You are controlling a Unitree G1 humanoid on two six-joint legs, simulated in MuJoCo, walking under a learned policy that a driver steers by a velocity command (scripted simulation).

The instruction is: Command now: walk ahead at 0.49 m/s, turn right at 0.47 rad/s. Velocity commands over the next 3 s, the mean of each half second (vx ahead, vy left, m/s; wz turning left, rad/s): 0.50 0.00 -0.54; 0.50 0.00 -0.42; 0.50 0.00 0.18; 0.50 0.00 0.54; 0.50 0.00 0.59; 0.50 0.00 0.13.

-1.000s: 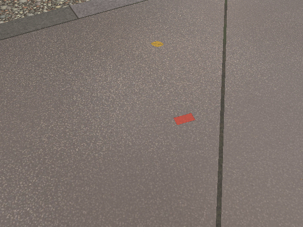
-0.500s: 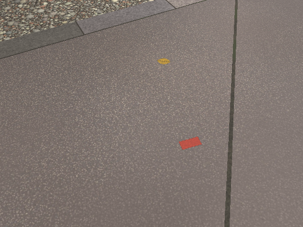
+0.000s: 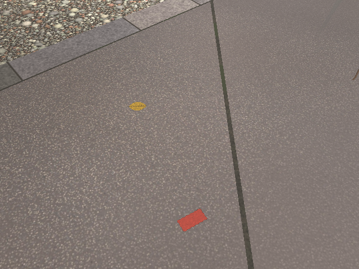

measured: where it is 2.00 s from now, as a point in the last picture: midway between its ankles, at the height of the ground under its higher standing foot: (254, 161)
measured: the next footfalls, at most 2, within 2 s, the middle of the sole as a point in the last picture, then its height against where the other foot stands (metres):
right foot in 0.30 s outside the picture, level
left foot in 0.80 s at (205, 234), level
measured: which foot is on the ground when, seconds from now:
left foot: down 0.00-0.32, up 0.34-0.78, down 0.80-1.00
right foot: up 0.00-0.28, down 0.30-0.82, up 0.84-1.00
